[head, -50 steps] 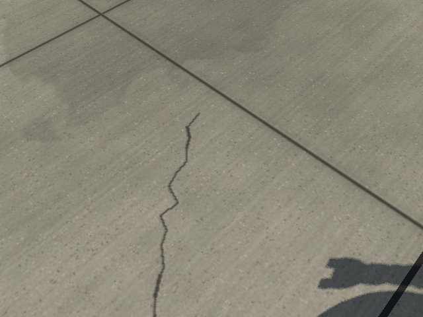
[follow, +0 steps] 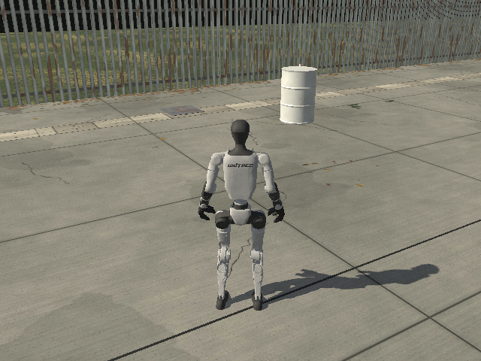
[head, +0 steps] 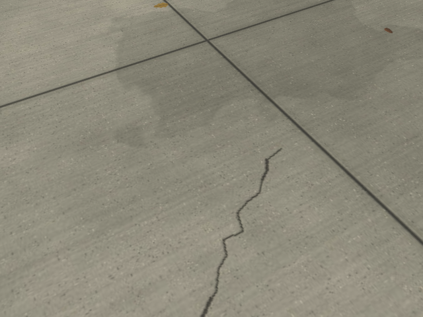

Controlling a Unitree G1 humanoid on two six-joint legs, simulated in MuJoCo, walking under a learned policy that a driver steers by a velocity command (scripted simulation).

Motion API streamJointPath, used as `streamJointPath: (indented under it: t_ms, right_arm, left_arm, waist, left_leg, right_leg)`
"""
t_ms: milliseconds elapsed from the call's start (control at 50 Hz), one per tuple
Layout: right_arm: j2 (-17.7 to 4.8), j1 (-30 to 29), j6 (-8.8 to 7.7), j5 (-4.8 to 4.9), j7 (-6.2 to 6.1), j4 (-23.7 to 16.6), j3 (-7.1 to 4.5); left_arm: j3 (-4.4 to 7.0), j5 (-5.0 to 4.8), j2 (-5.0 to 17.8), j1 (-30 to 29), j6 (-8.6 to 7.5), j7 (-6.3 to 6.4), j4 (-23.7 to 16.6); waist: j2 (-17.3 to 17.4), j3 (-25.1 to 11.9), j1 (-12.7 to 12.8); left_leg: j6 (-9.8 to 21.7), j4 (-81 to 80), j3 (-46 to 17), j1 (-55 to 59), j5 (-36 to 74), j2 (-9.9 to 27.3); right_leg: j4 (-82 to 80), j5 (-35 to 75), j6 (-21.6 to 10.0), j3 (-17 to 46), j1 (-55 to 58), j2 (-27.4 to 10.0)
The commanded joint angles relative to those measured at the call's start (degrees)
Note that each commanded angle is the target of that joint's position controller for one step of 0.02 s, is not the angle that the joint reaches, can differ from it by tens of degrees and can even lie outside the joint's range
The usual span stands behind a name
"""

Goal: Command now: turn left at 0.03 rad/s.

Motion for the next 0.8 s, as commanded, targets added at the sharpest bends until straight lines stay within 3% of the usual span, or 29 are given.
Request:
streamJointPath:
  t_ms: [20, 80, 140, 160, 200, 220, 240, 280, 300, 320, 340, 360, 380, 400, 420, 460, 500, 540, 600, 660, 680, 700, 720, 740, 760, 780, 800]
  right_arm:
    - [-6.6, -0.6, -0.83, 0.03, -0.48, -3.4, -1.68]
    - [-5.9, 0.4, -0.72, 0.05, -0.76, -2.4, -1.52]
    - [-6.0, 1.2, -0.93, 0.62, -0.99, -2.3, -1.68]
    - [-5.4, 0.5, -1.68, 0.84, -0.87, -2.8, -1.55]
    - [-3.5, -1.0, -3.88, 1.84, -0.21, -3.9, -1.18]
    - [-3.6, -2.5, -4.89, 2.17, 0.11, -4.3, -1.17]
    - [-3.7, -2.3, -5.66, 2.24, 0.53, -4.3, -1.23]
    - [-3.6, 3.8, -6.57, 2.2, 1.34, -1.7, -1.51]
    - [-5.3, 8.7, -6.63, 1.94, 1.43, 0.4, -2.32]
    - [-9.7, 15.0, -6.81, 1.61, 1.33, 2.0, -3.68]
    - [-14.4, 18.7, -7.07, 1.6, 2.12, 2.2, -4.89]
    - [-10.7, 17.5, -7.41, 1.12, 2.1, 1.8, -3.68]
    - [-8.5, 16.0, -7.62, 0.93, 1.95, 1.3, -2.98]
    - [-8.1, 14.7, -7.52, 0.82, 1.85, 0.9, -2.85]
    - [-7.4, 13.6, -7.11, 0.87, 1.84, 1.0, -2.41]
    - [-5.4, 13.2, -6.2, 0.82, 1.71, 1.3, -1.56]
    - [-6.3, 13.5, -5.63, 1.46, 1.16, 1.5, -1.62]
    - [-8.3, 13.4, -5.37, 1.52, 0.47, 1.7, -1.91]
    - [-10.9, 14.8, -5.59, 1.79, 0.25, 2.9, -2.5]
    - [-11.4, 13.5, -5.49, 2.22, 0.3, 3.8, -2.86]
    - [-12.0, 12.8, -5.26, 1.99, 0.3, 3.8, -3.07]
    - [-12.2, 12.1, -4.84, 1.72, 0.25, 3.8, -3.12]
    - [-11.4, 12.2, -4.48, 1.27, 0.05, 3.5, -2.75]
    - [-8.3, 13.6, -4.41, -0.35, -0.25, 2.1, -1.52]
    - [-0.6, 22.6, -5.53, 0.93, 0.41, 1.8, 0.38]
    - [-7.3, 17.1, -6.69, 2.22, 0.84, 2.3, -0.87]
    - [-10.1, 10.0, -7.44, 3.38, 1.19, 0.3, -1.7]
  left_arm:
    - [1.49, -0.07, 6.0, -1.0, -0.83, 0.22, -3.2]
    - [1.33, -0.02, 5.7, 0.1, -0.84, 0.4, -2.1]
    - [1.94, -0.85, 7.8, 1.4, -0.56, 0.96, -1.3]
    - [2.08, -1.13, 8.4, 2.8, -0.84, 1.16, -1.1]
    - [2.82, -1.47, 10.9, 6.4, -1.59, 1.38, 0.2]
    - [3.1, -1.62, 11.7, 6.9, -1.7, 1.52, 0.5]
    - [3.15, -1.64, 11.8, 6.3, -1.72, 1.56, 0.4]
    - [2.74, -2.14, 10.7, 1.6, -1.27, 1.17, -1.0]
    - [2.18, -1.99, 8.7, -0.3, -1.36, 1.07, -1.9]
    - [0.98, -1.68, 4.5, -3.2, -2.11, 1.01, -3.9]
    - [1.36, -2.03, 6.1, -3.6, -3.42, 1.33, -6.1]
    - [2.44, -2.78, 9.0, -2.6, -4.19, 1.18, -5.7]
    - [2.44, -3.27, 8.7, -0.8, -4.63, 0.58, -4.8]
    - [2.26, -3.02, 7.7, -0.6, -4.93, 0.14, -4.2]
    - [2.32, -2.44, 7.5, -1.8, -5.07, -0.35, -4.4]
    - [1.99, -2.04, 5.7, -3.1, -4.88, -1.62, -4.7]
    - [1.24, -1.58, 3.7, -5.6, -4.67, -2.39, -5.6]
    - [0.46, -1.44, 2.3, -9.8, -4.94, -2.82, -7.2]
    - [0.85, -1.93, 4.2, -12.7, -4.98, -2.9, -8.5]
    - [1.89, -2.07, 7.0, -11.3, -5.01, -2.75, -8.7]
    - [2.48, -1.9, 8.2, -8.8, -4.93, -2.49, -8.2]
    - [3.47, -1.75, 9.7, -2.9, -4.69, -2.03, -6.7]
    - [4.59, -1.86, 11.4, 6.1, -4.27, -1.39, -4.1]
    - [5.52, -1.53, 15.6, 15.8, -3.65, -0.65, -2.3]
    - [5.68, -0.75, 18.7, 16.8, -3.84, -1.61, -1.3]
    - [4.34, -1.63, 12.6, 13.5, -3.98, -1.65, -2.0]
    - [3.82, -1.62, 10.7, 9.1, -4.04, -1.48, -2.6]
  waist:
    - [1.1, -3.0, 0.2]
    - [0.5, -4.0, 0.1]
    - [-2.7, 1.2, 0.3]
    - [-4.3, 3.5, 0.9]
    - [-9.4, 5.3, 1.4]
    - [-9.5, 6.7, 1.8]
    - [-9.3, 6.5, 1.2]
    - [-8.7, 4.2, -2.7]
    - [-6.4, 2.4, -4.7]
    - [5.3, 0.8, -6.5]
    - [16.9, -0.2, -7.5]
    - [11.4, 1.1, -6.0]
    - [7.8, 1.8, -4.6]
    - [5.0, 1.3, -4.0]
    - [3.9, 2.2, -3.7]
    - [5.5, 1.9, -3.2]
    - [5.1, 2.2, -3.6]
    - [4.9, 3.2, -4.5]
    - [6.8, 4.2, -4.5]
    - [6.7, 3.7, -1.7]
    - [7.1, 1.4, 0.0]
    - [7.0, -3.0, 3.4]
    - [6.3, -8.8, 7.4]
    - [-2.8, -17.2, 9.8]
    - [-20.7, -25.0, 3.3]
    - [-13.3, -18.4, 5.2]
    - [-8.3, -9.3, 4.6]
  left_leg:
    - [1.3, -4.3, -3.2, 1.1, 12.7, 3.4]
    - [1.3, -4.4, -2.4, 2.0, 8.4, 2.7]
    - [2.8, -1.5, 0.9, -5.3, -15.2, -0.3]
    - [3.0, 0.9, 1.9, -9.1, -16.6, -0.5]
    - [2.5, 8.8, 6.5, -14.1, -10.0, -0.4]
    - [2.8, 9.6, 6.1, -14.7, -8.4, 1.3]
    - [3.5, 8.3, 5.9, -12.9, -8.5, 2.1]
    - [5.2, -3.0, 7.4, 1.8, -4.5, 1.2]
    - [5.5, -5.0, 4.2, 10.6, -0.4, 2.1]
    - [9.3, -12.1, -11.1, 16.6, -8.9, 10.1]
    - [16.5, -19.0, -30.9, 22.1, -8.0, 20.8]
    - [18.6, -18.5, -32.4, 23.3, -4.4, 22.8]
    - [17.5, -17.6, -26.8, 24.2, -1.7, 21.2]
    - [15.9, -18.1, -22.0, 24.7, 0.2, 19.6]
    - [14.7, -18.9, -18.1, 24.0, 5.8, 18.5]
    - [12.9, -20.8, -10.3, 20.3, 15.2, 15.3]
    - [12.7, -22.1, -5.1, 16.7, 18.9, 13.4]
    - [12.0, -23.4, -1.5, 11.6, 18.4, 11.8]
    - [11.5, -25.1, -0.8, 8.3, 16.2, 13.6]
    - [9.7, -21.8, -0.1, 12.9, 24.8, 16.1]
    - [8.8, -17.7, 0.9, 14.4, 34.5, 15.9]
    - [7.6, -9.8, 2.7, 14.2, 44.1, 14.4]
    - [6.0, 1.5, 4.5, 9.6, 46.1, 11.9]
    - [4.1, 20.9, 6.9, -2.4, 26.1, 8.3]
    - [1.1, 39.1, 2.8, -20.0, -14.9, -2.0]
    - [1.7, 44.8, -1.1, -26.7, -14.5, 1.0]
    - [2.5, 44.7, 0.7, -30.0, -8.8, 3.6]
  right_leg:
    - [-4.8, 8.5, -1.2, 2.9, -0.3, -3.0]
    - [-5.5, 3.7, -1.2, 2.5, -0.2, -2.4]
    - [-8.4, -20.5, -4.7, 6.2, -3.7, -3.4]
    - [-10.9, -25.6, -6.8, 10.5, -3.8, -6.0]
    - [-17.8, -31.5, -12.1, 23.5, -1.1, -15.0]
    - [-19.2, -30.1, -13.8, 27.1, -2.2, -17.6]
    - [-19.0, -26.9, -13.7, 26.5, -3.0, -17.8]
    - [-16.0, -19.2, -10.0, 17.6, -9.2, -12.9]
    - [-10.0, -12.9, -7.2, 12.2, -14.1, -9.0]
    - [6.5, -6.4, -2.7, 2.0, -21.1, -1.3]
    - [22.0, -11.2, -0.8, -0.1, -30.4, 2.1]
    - [31.5, -15.3, -1.3, 3.8, -36.6, 0.0]
    - [35.2, -11.2, -2.6, 4.8, -39.2, -2.0]
    - [35.5, -6.7, -3.4, 4.0, -40.7, -3.7]
    - [34.0, -3.1, -3.5, 3.4, -41.3, -5.1]
    - [29.1, 1.6, -2.4, 1.0, -37.4, -6.0]
    - [22.2, 5.8, -0.5, -1.5, -34.2, -5.3]
    - [12.1, 11.9, 0.7, -2.9, -28.4, -3.9]
    - [4.0, 17.5, 0.4, -2.9, -20.4, -2.1]
    - [0.6, 16.7, -2.5, -1.6, -17.8, -1.7]
    - [0.4, 15.3, -3.7, -2.4, -14.0, -0.5]
    - [0.2, 14.4, -5.1, -3.8, -6.0, 1.1]
    - [0.8, 14.2, -6.6, -4.0, 6.6, 1.2]
    - [1.9, 11.7, -9.9, 10.0, 22.9, -10.2]
    - [-10.6, -8.7, -18.8, 41.8, 35.3, -21.2]
    - [-17.2, -16.6, -16.8, 46.0, 30.4, -19.7]
    - [-17.4, -13.1, -15.0, 37.2, 22.1, -18.2]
